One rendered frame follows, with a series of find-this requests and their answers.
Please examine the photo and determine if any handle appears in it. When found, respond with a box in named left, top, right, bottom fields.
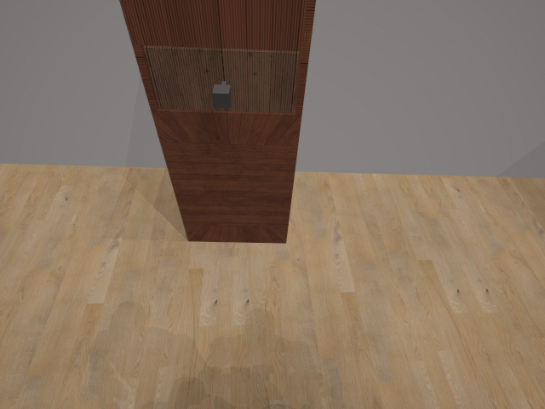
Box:
left=212, top=81, right=232, bottom=108

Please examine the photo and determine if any cabinet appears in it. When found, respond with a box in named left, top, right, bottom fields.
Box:
left=119, top=0, right=316, bottom=244

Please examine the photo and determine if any drawer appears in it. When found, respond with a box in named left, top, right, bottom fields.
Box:
left=143, top=45, right=300, bottom=113

